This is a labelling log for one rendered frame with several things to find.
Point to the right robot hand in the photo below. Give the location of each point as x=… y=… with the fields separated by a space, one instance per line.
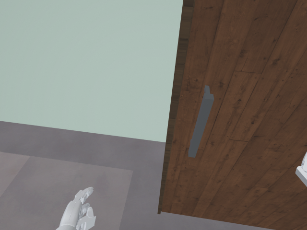
x=301 y=171

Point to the left robot hand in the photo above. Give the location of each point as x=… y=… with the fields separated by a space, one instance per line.
x=73 y=214

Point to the handle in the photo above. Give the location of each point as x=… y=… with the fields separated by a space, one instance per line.
x=203 y=115

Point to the wardrobe door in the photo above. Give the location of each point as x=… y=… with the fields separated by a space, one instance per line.
x=253 y=56

